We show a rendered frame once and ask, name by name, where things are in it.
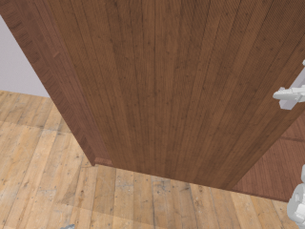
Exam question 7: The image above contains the right robot upper arm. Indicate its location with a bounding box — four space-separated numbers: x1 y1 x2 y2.
287 183 305 229

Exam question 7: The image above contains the handle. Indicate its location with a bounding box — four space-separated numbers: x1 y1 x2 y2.
10 0 56 68
279 67 305 110

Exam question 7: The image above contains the robot right hand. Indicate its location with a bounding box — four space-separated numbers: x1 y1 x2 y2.
273 59 305 103

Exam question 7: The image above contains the wardrobe door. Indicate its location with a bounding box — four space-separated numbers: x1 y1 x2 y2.
26 0 111 160
47 0 305 191

